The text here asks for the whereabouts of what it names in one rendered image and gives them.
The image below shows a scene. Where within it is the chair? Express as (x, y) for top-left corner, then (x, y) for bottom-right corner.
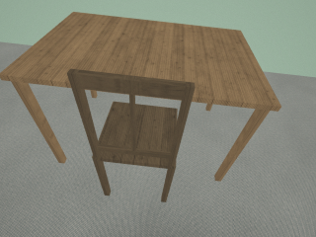
(67, 68), (196, 202)

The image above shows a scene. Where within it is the table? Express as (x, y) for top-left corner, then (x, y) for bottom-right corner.
(0, 12), (281, 182)

